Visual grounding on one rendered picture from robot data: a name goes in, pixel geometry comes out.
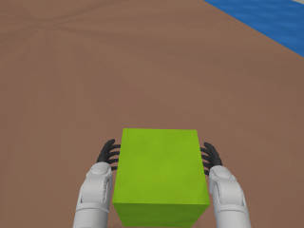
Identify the carton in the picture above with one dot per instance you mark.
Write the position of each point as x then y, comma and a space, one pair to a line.
160, 180

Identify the robot right forearm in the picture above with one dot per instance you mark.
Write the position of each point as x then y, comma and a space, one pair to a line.
230, 207

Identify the right robot hand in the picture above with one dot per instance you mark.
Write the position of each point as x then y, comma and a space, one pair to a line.
212, 158

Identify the left robot hand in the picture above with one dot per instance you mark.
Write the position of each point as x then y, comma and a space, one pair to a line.
106, 154

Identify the robot left forearm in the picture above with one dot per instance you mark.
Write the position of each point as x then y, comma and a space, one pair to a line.
94, 197

